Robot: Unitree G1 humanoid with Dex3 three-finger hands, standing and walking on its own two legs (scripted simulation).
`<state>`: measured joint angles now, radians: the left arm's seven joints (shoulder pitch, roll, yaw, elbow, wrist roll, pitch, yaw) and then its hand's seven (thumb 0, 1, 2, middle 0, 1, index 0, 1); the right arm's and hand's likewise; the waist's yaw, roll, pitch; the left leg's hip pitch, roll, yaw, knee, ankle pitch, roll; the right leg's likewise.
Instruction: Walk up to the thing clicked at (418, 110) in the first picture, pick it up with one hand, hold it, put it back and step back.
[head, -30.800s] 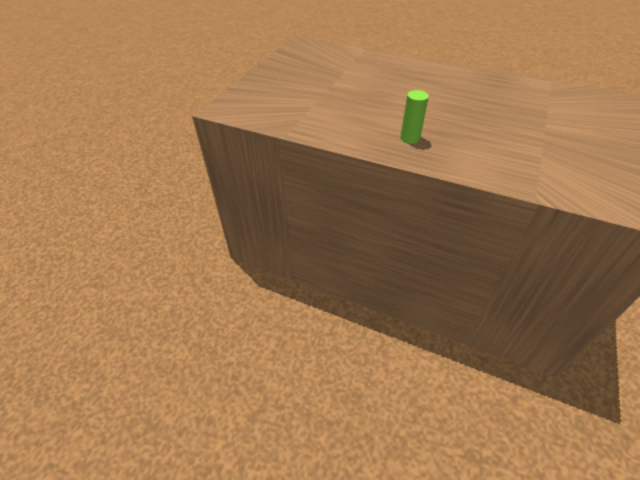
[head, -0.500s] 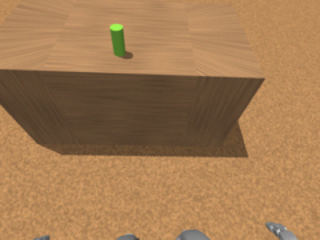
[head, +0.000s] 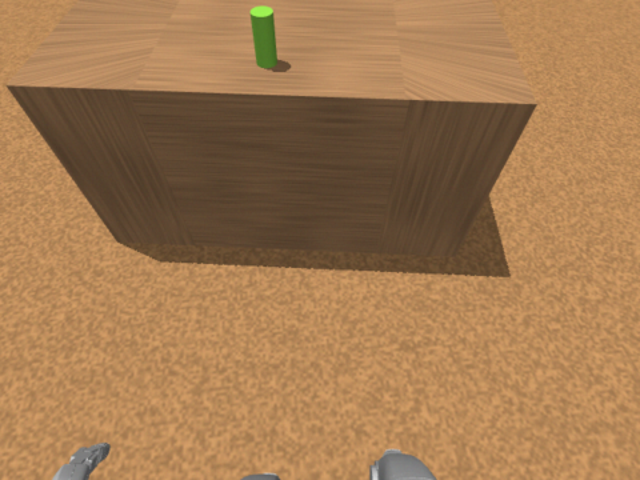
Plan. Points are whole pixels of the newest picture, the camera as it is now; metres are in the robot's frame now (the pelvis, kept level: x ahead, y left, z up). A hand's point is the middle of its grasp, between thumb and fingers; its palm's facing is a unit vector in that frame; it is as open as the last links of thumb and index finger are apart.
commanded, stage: step back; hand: left
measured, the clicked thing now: (264, 38) +1.07 +0.15 -0.04
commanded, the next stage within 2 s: stand in 1.12 s
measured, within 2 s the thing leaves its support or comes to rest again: neither
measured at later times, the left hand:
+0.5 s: hand out of the picture -0.03 +0.25 -0.13, palm faces +0.01 -0.93 -0.37, open 7.4 cm
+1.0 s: hand out of the picture +0.06 +0.26 -0.14, palm faces +0.02 -0.93 -0.36, open 7.4 cm
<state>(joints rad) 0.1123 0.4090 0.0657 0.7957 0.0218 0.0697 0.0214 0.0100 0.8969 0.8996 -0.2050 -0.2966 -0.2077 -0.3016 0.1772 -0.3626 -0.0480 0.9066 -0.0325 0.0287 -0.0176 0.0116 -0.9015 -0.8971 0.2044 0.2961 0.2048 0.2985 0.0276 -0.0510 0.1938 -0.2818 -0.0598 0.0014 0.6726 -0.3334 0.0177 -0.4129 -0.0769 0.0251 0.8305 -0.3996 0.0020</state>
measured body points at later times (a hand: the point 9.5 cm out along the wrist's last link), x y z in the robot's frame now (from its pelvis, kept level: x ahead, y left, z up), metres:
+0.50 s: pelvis -0.07 -0.01 +0.01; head -0.06 -0.02 +0.46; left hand -0.03 +0.30 -0.11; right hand -0.01 -0.34 -0.11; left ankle -0.04 +0.11 -0.72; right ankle -0.10 -0.15 -0.71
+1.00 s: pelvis -0.03 -0.01 +0.01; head -0.01 +0.00 +0.46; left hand +0.06 +0.31 -0.11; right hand +0.06 -0.31 -0.11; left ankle -0.03 +0.10 -0.71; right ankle -0.07 -0.14 -0.71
